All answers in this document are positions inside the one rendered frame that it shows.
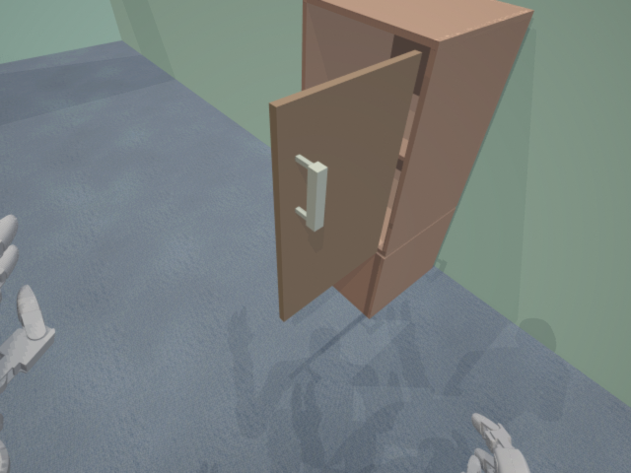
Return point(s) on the cupboard door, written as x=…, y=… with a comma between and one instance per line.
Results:
x=353, y=125

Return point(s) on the left robot hand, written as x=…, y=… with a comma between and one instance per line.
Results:
x=25, y=346

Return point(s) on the handle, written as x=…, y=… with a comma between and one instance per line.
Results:
x=316, y=190

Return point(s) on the right robot hand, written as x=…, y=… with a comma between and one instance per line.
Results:
x=506, y=458

